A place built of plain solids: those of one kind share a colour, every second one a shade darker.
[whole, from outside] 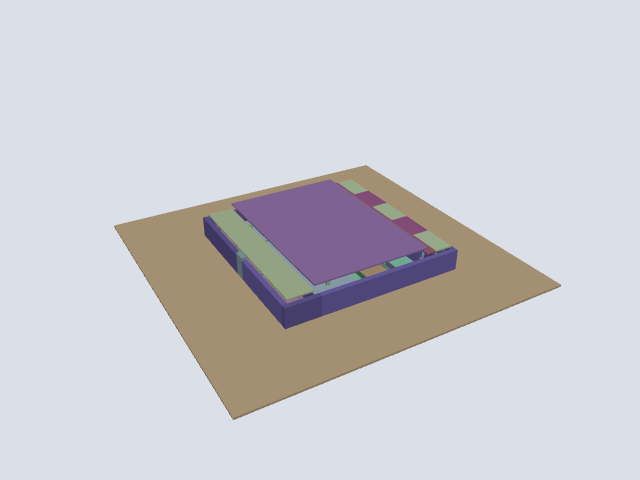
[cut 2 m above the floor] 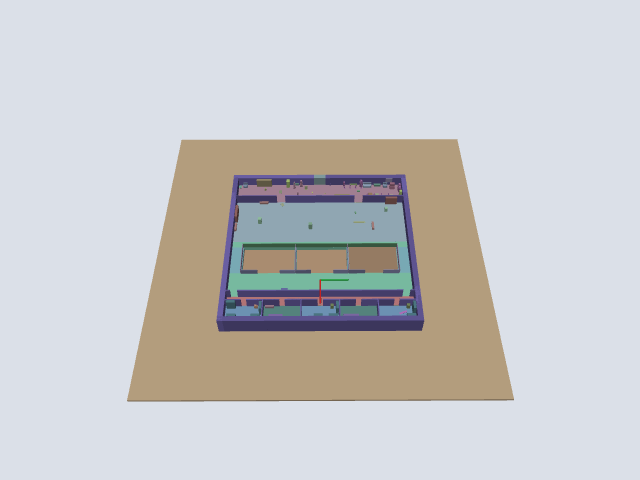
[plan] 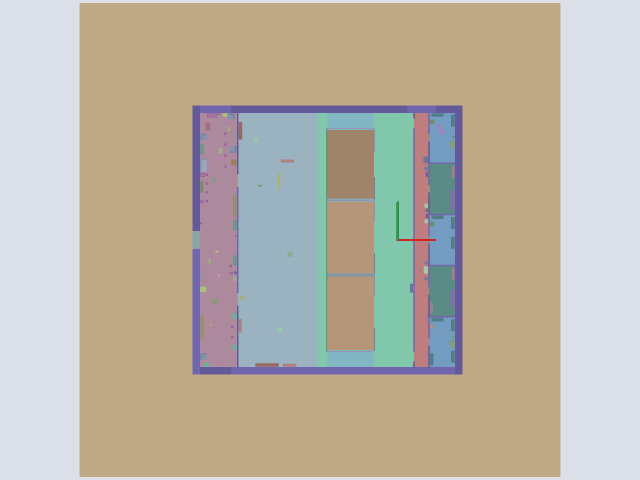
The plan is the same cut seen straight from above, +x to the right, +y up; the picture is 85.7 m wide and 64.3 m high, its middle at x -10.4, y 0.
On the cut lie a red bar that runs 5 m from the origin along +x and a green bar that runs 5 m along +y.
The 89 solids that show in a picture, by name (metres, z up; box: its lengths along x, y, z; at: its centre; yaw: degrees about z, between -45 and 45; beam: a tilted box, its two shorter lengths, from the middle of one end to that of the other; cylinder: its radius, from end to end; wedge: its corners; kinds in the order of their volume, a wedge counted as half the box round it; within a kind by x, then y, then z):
{
 "ground_under_all_1": {"box": [64.45, 63.48, 0.4], "at": [-10.41, 0.0, -0.75]},
 "wall_1": {"box": [1.0, 16.83, 4.22], "at": [-26.98, -9.61, 1.51]},
 "wall_2": {"box": [1.0, 16.83, 4.22], "at": [-26.98, 9.61, 1.51]},
 "wall_3": {"box": [6.95, 1.0, 4.22], "at": [-24.0, -17.53, 1.51]},
 "wall_4": {"box": [6.95, 1.0, 4.22], "at": [-24.0, 17.53, 1.51]},
 "wall_5": {"box": [0.2, 8.43, 4.22], "at": [-21.43, -13.01, 1.51]},
 "wall_6": {"box": [0.2, 14.2, 4.22], "at": [-21.43, 0.0, 1.51]},
 "wall_7": {"box": [0.2, 8.43, 4.22], "at": [-21.43, 13.01, 1.51]},
 "wall_8": {"box": [25.42, 1.0, 4.22], "at": [-9.62, -17.53, 1.51]},
 "wall_9": {"box": [25.42, 1.0, 4.22], "at": [-9.62, 17.53, 1.51]},
 "wall_10": {"box": [0.2, 29.94, 4.22], "at": [2.19, 0.0, 1.51]},
 "wall_11": {"box": [3.8, 1.0, 4.22], "at": [3.19, -17.53, 1.51]},
 "wall_12": {"box": [3.8, 1.0, 4.22], "at": [3.19, 17.53, 1.51]},
 "wall_13": {"box": [0.2, 3.05, 4.22], "at": [4.19, -15.7, 1.51]},
 "wall_14": {"box": [0.2, 3.05, 4.22], "at": [4.19, -11.7, 1.51]},
 "wall_15": {"box": [0.2, 5.9, 4.22], "at": [4.19, -10.28, 1.51]},
 "wall_16": {"box": [0.2, 3.05, 4.22], "at": [4.19, -8.85, 1.51]},
 "wall_17": {"box": [0.2, 3.05, 4.22], "at": [4.19, -4.85, 1.51]},
 "wall_18": {"box": [0.2, 5.9, 4.22], "at": [4.19, -3.42, 1.51]},
 "wall_19": {"box": [0.2, 3.05, 4.22], "at": [4.19, -2.0, 1.51]},
 "wall_20": {"box": [0.2, 3.05, 4.22], "at": [4.19, 2.0, 1.51]},
 "wall_21": {"box": [0.2, 3.05, 4.22], "at": [4.19, 4.85, 1.51]},
 "wall_22": {"box": [0.2, 3.05, 4.22], "at": [4.19, 8.85, 1.51]},
 "wall_23": {"box": [0.2, 3.05, 4.22], "at": [4.19, 11.7, 1.51]},
 "wall_24": {"box": [0.2, 3.05, 4.22], "at": [4.19, 15.7, 1.51]},
 "wall_25": {"box": [0.2, 3.05, 4.22], "at": [4.19, 15.7, 1.51]},
 "wall_26": {"box": [5.4, 1.0, 4.22], "at": [5.99, -17.53, 1.51]},
 "wall_27": {"box": [5.4, 1.0, 4.22], "at": [5.99, 17.53, 1.51]},
 "wall_28": {"box": [1.0, 8.65, 4.22], "at": [8.19, -13.7, 1.51]},
 "wall_29": {"box": [1.0, 8.65, 4.22], "at": [8.19, -6.85, 1.51]},
 "wall_30": {"box": [1.0, 8.65, 4.22], "at": [8.19, 0.0, 1.51]},
 "wall_31": {"box": [1.0, 8.65, 4.22], "at": [8.19, 6.85, 1.51]},
 "wall_32": {"box": [1.0, 8.65, 4.22], "at": [8.19, 13.7, 1.51]},
 "floor_yard_1": {"box": [10.65, 34.25, 1.44], "at": [-16.11, 0.0, 0.12]},
 "floor_walkway_1": {"box": [1.35, 34.25, 1.44], "at": [-10.11, 0.0, 0.12]},
 "floor_walkway_2": {"box": [5.35, 34.25, 1.44], "at": [-0.48, 0.0, 0.12]},
 "floor_lobby_1": {"box": [5.15, 34.25, 1.44], "at": [-24.0, 0.0, 0.12]},
 "ceil_hall_1": {"box": [23.62, 34.25, 0.3], "at": [-9.62, 0.0, 5.54]},
 "floor_plot_1": {"box": [6.27, 9.85, 0.6], "at": [-6.29, -9.8, -0.3]},
 "floor_plot_2": {"box": [6.27, 9.6, 0.6], "at": [-6.29, 0.33, -0.3]},
 "floor_plot_3": {"box": [6.27, 9.2, 1.44], "at": [-6.29, 10.12, 0.12]},
 "floor_store_1": {"box": [3.6, 6.85, 1.44], "at": [5.99, -13.7, 0.12]},
 "floor_store_2": {"box": [3.6, 6.85, 1.44], "at": [5.99, 0.0, 0.12]},
 "floor_store_3": {"box": [3.6, 6.85, 1.44], "at": [5.99, 13.7, 0.12]},
 "floor_back_corridor_1": {"box": [2.0, 34.25, 1.44], "at": [3.19, 0.0, 0.12]},
 "floor_changing_1": {"box": [3.6, 6.85, 1.44], "at": [5.99, -6.85, 0.12]},
 "floor_changing_2": {"box": [3.6, 6.85, 1.44], "at": [5.99, 6.85, 0.12]},
 "ceil_lobby_1": {"box": [5.15, 34.25, 0.3], "at": [-24.0, 0.0, 4.39]},
 "floor_baulk_1": {"box": [6.27, 2.4, 1.44], "at": [-6.29, -15.93, 0.12]},
 "floor_baulk_2": {"box": [6.27, 0.4, 1.44], "at": [-6.29, -4.67, 0.12]},
 "floor_baulk_3": {"box": [6.27, 0.4, 1.44], "at": [-6.29, 5.33, 0.12]},
 "floor_baulk_4": {"box": [6.27, 2.4, 1.44], "at": [-6.29, 15.93, 0.12]},
 "ceil_store_1": {"box": [3.6, 6.85, 0.3], "at": [5.99, -13.7, 4.24]},
 "ceil_store_2": {"box": [3.6, 6.85, 0.3], "at": [5.99, 0.0, 4.24]},
 "ceil_store_3": {"box": [3.6, 6.85, 0.3], "at": [5.99, 13.7, 4.24]},
 "ceil_back_corridor_1": {"box": [2.0, 34.25, 0.3], "at": [3.19, 0.0, 4.24]},
 "ceil_changing_1": {"box": [3.6, 6.85, 0.3], "at": [5.99, -6.85, 4.24]},
 "ceil_changing_2": {"box": [3.6, 6.85, 0.3], "at": [5.99, 6.85, 4.24]},
 "shelves_store_1": {"box": [0.5, 1.6, 2.0], "at": [4.57, -15.97, 1.84]},
 "shelves_store_2": {"box": [1.6, 0.5, 2.0], "at": [5.34, 3.04, 1.84]},
 "shelves_store_3": {"box": [1.6, 0.5, 2.0], "at": [5.34, 16.75, 1.84]},
 "shelves_store_4": {"box": [0.5, 1.6, 2.0], "at": [7.41, -15.62, 1.84]},
 "shelves_store_5": {"box": [0.5, 1.6, 2.0], "at": [7.41, -11.43, 1.84]},
 "shelves_store_6": {"box": [0.5, 1.6, 2.0], "at": [7.41, -0.38, 1.84]},
 "shelves_store_7": {"box": [0.5, 1.6, 2.0], "at": [7.41, 2.27, 1.84]},
 "shelves_store_8": {"box": [0.5, 1.6, 2.0], "at": [7.41, 15.97, 1.84]},
 "door_leaf_1": {"box": [0.97, 2.4, 4.71], "at": [-27.0, 0.0, 1.75]},
 "rail_far_1": {"box": [0.12, 29.97, 2.49], "at": [-9.49, 0.0, 0.65]},
 "rail_baulk_1": {"box": [6.27, 0.12, 2.49], "at": [-6.3, -14.93, 0.65]},
 "rail_baulk_2": {"box": [6.27, 0.12, 2.49], "at": [-6.3, -4.67, 0.65]},
 "rail_baulk_3": {"box": [6.27, 0.12, 2.49], "at": [-6.3, 5.33, 0.65]},
 "rail_baulk_4": {"box": [6.27, 0.12, 2.49], "at": [-6.3, 14.93, 0.65]},
 "lockers_lobby_1": {"box": [0.5, 3.15, 1.8], "at": [-26.2, -11.65, 1.74]},
 "lockers_lobby_2": {"box": [0.5, 3.15, 1.8], "at": [-21.81, 4.55, 1.74]},
 "rail_end_1": {"box": [0.12, 3.14, 2.49], "at": [-3.1, -13.3, 0.65]},
 "rail_end_2": {"box": [0.12, 2.84, 2.49], "at": [-3.1, -6.15, 0.65]},
 "rail_end_3": {"box": [0.12, 2.89, 2.49], "at": [-3.1, -3.17, 0.65]},
 "rail_end_4": {"box": [0.12, 2.79, 2.49], "at": [-3.1, 3.87, 0.65]},
 "rail_end_5": {"box": [0.12, 3.04, 2.49], "at": [-3.1, 6.9, 0.65]},
 "rail_end_6": {"box": [0.12, 3.04, 2.49], "at": [-3.1, 13.35, 0.65]},
 "lockers_hall_1": {"box": [0.5, 2.35, 1.8], "at": [-21.05, 14.65, 1.74]},
 "lockers_hall_2": {"box": [3.15, 0.5, 1.8], "at": [-17.48, -16.75, 1.74]},
 "lockers_changing_1": {"box": [0.5, 2.45, 1.8], "at": [7.41, -7.85, 1.74]},
 "lockers_changing_2": {"box": [0.5, 2.75, 1.8], "at": [7.41, 5.4, 1.74]},
 "bench_lobby_1": {"box": [0.45, 1.4, 0.46], "at": [-26.23, 12.12, 1.06]},
 "bench_lobby_2": {"box": [0.45, 1.4, 0.46], "at": [-21.79, -2.73, 1.06]},
 "bench_lobby_3": {"box": [0.45, 1.4, 0.46], "at": [-21.79, 1.98, 1.06]},
 "sofa_lobby_1": {"box": [0.86, 1.75, 0.33], "at": [-26.02, 10.0, 1.1]},
 "bench_hall_1": {"box": [1.8, 0.42, 0.46], "at": [-14.77, 10.58, 1.06]}
}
